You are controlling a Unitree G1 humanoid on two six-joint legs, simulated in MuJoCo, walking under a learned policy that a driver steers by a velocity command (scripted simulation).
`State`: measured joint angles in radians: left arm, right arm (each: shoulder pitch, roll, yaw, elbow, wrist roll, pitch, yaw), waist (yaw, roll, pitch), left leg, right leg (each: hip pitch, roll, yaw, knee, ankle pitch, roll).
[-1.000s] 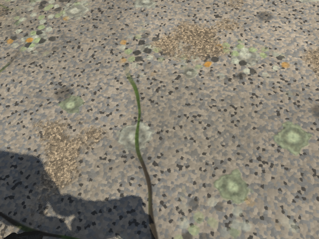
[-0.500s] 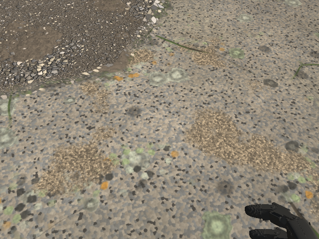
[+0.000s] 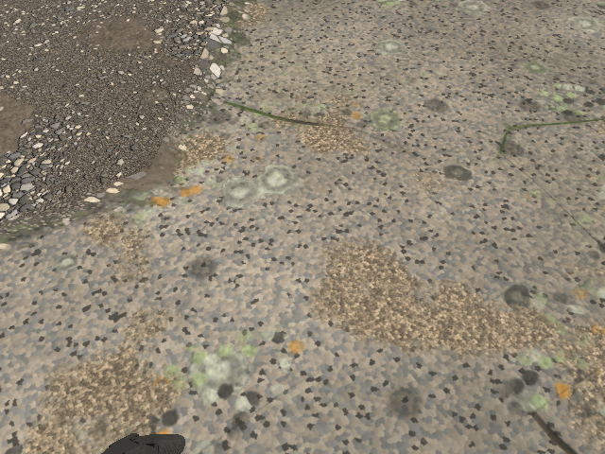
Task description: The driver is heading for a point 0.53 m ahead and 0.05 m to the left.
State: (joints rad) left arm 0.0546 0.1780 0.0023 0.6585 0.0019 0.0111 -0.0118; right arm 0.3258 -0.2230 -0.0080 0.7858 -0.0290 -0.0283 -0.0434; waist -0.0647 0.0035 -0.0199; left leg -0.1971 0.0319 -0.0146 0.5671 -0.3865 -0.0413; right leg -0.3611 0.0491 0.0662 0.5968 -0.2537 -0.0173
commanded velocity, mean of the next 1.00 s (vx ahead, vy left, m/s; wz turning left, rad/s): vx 0.36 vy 0.00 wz -0.02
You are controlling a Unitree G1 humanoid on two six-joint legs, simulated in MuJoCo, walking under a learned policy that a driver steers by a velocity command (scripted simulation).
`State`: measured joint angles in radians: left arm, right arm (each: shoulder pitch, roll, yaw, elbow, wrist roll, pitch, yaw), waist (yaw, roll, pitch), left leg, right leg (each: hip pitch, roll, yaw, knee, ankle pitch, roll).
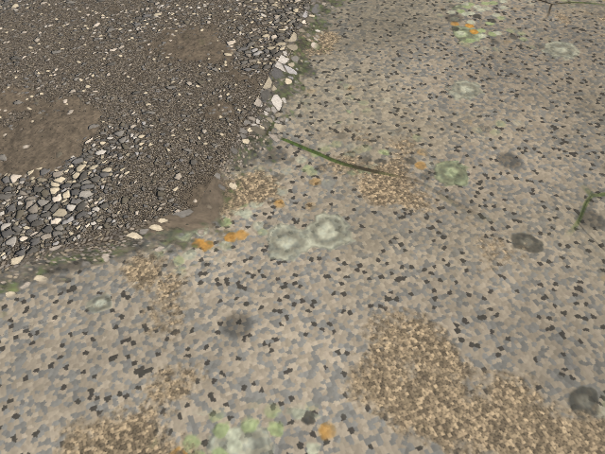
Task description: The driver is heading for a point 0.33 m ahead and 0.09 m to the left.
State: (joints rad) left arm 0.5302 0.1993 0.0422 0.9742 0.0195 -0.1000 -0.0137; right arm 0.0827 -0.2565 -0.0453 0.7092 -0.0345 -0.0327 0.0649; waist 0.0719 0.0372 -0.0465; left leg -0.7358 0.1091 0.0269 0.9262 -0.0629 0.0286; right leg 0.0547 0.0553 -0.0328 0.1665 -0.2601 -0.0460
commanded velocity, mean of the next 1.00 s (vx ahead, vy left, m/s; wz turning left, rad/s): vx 0.35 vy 0.00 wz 0.12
